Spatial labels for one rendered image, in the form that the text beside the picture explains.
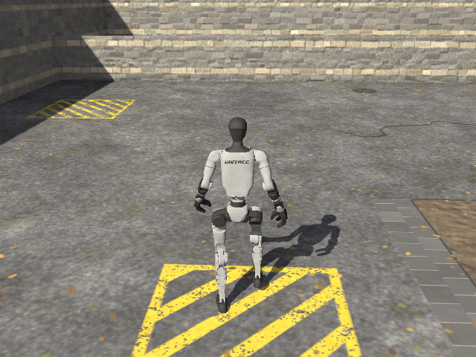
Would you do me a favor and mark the robot foot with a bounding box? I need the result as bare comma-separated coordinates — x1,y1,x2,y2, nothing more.
253,272,263,288
216,294,228,313

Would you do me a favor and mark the right robot foot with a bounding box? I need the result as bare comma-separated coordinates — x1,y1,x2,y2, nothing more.
253,272,263,288

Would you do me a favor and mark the left robot foot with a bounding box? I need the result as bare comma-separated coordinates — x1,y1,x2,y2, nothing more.
216,294,228,313

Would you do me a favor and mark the robot right upper arm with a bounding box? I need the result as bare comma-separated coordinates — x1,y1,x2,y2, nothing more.
253,149,274,192

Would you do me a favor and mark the robot left hand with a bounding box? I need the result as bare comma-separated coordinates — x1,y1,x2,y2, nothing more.
194,199,211,213

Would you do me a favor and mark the robot right forearm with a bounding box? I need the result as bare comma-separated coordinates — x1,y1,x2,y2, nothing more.
268,179,285,212

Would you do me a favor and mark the robot left upper arm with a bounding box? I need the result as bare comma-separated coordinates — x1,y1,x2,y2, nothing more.
201,149,222,190

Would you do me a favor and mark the robot right hand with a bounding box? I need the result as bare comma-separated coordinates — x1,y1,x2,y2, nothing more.
271,209,288,228

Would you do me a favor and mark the robot left forearm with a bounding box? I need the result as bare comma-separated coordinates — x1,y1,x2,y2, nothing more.
196,178,208,202

